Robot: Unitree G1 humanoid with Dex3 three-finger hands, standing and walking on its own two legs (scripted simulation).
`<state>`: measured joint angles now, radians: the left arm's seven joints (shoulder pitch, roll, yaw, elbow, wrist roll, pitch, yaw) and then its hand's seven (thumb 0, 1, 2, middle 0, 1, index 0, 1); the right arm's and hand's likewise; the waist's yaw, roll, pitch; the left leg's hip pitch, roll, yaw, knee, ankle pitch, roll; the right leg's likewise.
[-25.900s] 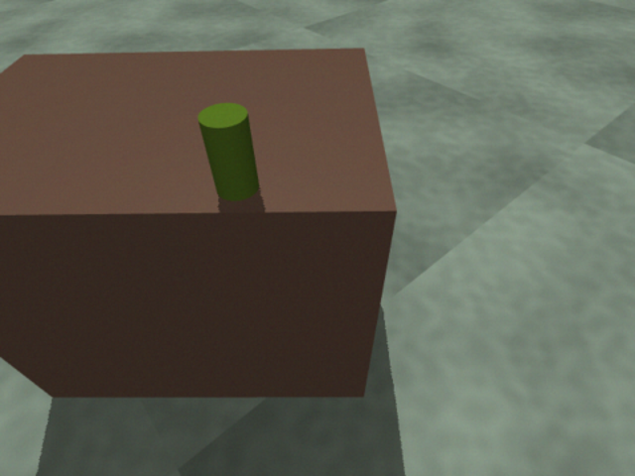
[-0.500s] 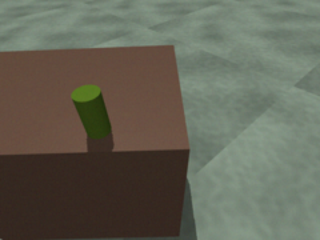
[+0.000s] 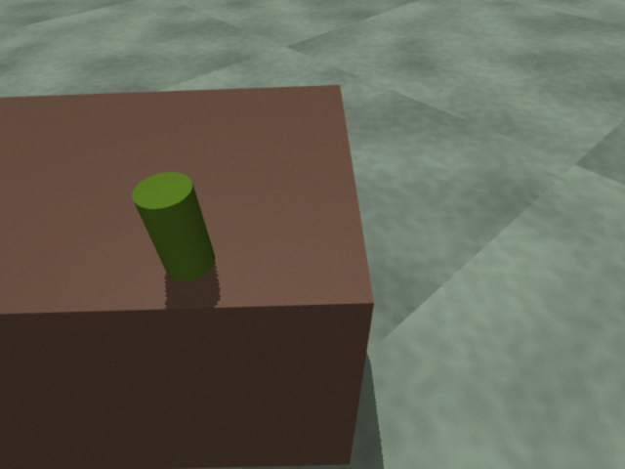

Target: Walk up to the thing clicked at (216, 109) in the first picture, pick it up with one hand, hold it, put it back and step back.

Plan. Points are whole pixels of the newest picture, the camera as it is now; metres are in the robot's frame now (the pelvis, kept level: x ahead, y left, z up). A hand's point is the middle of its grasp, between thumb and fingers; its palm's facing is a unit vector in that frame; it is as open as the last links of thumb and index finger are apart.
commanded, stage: home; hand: left
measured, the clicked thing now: (177, 229) +0.45 +0.21 +0.09
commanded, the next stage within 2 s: stand in 0.34 s
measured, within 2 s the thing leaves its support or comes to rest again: neither
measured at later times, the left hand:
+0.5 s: hand out of the picture +0.07 +0.26 -0.15, palm faces -0.02 -0.94 -0.35, open 17.4 cm
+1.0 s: hand out of the picture +0.08 +0.26 -0.15, palm faces -0.03 -0.94 -0.35, open 8.0 cm
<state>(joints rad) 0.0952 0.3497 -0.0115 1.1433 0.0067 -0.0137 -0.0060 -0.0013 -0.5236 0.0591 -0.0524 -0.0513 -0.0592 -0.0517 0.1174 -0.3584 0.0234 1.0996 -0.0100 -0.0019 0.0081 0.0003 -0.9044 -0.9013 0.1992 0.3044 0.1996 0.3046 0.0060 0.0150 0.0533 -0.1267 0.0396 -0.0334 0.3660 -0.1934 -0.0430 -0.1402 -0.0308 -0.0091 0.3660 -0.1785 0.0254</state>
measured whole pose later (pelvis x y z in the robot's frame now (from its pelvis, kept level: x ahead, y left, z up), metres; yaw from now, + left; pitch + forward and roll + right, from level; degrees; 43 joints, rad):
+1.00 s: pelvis +0.01 +0.00 +0.00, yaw +0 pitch -2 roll +0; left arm 0.11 0.35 0.00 1.14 0.01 -0.01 -0.01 0.00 0.77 0.87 -0.20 -0.29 -0.21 -0.29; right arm 0.13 -0.36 0.01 1.11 -0.01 0.00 0.01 0.00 -0.91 -0.90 0.20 0.30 0.20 0.30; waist 0.00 0.01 0.06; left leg -0.11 0.03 -0.03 0.34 -0.19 -0.04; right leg -0.13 -0.04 0.00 0.34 -0.18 0.03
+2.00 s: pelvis +0.01 +0.00 +0.00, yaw +0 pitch -2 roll +0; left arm 0.12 0.35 0.01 1.13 0.01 0.00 -0.01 0.01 0.91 0.90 -0.20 -0.30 -0.21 -0.30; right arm 0.13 -0.35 0.01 1.12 -0.01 0.00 0.01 0.00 -0.91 -0.90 0.20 0.30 0.20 0.30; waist 0.00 0.01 0.06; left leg -0.11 0.03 -0.03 0.34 -0.19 -0.04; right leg -0.12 -0.04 0.00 0.33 -0.17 0.03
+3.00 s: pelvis +0.01 +0.01 +0.00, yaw +0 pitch -2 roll +0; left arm 0.11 0.35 0.02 1.11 0.00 0.00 -0.01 0.01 0.91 0.90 -0.20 -0.30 -0.21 -0.30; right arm 0.11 -0.36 0.00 1.10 -0.01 0.01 0.01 0.00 -0.91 -0.90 0.20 0.30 0.20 0.30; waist 0.00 0.00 0.07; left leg -0.12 0.03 -0.02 0.36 -0.21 -0.03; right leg -0.14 -0.04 0.00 0.36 -0.19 0.03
